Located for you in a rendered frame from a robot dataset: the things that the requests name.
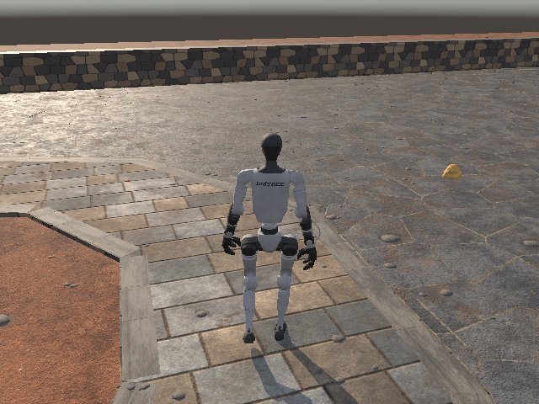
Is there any right robot hand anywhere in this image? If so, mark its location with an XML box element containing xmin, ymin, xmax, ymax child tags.
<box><xmin>297</xmin><ymin>247</ymin><xmax>317</xmax><ymax>270</ymax></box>

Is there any left robot foot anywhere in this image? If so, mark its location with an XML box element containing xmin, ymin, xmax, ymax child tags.
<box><xmin>243</xmin><ymin>330</ymin><xmax>255</xmax><ymax>343</ymax></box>

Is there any left robot forearm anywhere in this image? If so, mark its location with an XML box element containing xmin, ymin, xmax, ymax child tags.
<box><xmin>223</xmin><ymin>202</ymin><xmax>240</xmax><ymax>238</ymax></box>

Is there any robot left shin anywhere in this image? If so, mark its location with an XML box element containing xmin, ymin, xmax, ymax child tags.
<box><xmin>243</xmin><ymin>276</ymin><xmax>255</xmax><ymax>333</ymax></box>

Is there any robot right upper arm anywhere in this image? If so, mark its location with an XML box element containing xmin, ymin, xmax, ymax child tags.
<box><xmin>288</xmin><ymin>170</ymin><xmax>307</xmax><ymax>219</ymax></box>

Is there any right robot forearm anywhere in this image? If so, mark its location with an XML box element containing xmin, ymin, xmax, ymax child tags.
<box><xmin>299</xmin><ymin>206</ymin><xmax>316</xmax><ymax>248</ymax></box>

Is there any robot left upper arm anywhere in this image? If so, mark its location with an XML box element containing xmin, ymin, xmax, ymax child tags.
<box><xmin>231</xmin><ymin>169</ymin><xmax>253</xmax><ymax>215</ymax></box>

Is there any left robot hand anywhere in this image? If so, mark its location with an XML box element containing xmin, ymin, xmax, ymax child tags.
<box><xmin>222</xmin><ymin>236</ymin><xmax>241</xmax><ymax>255</ymax></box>

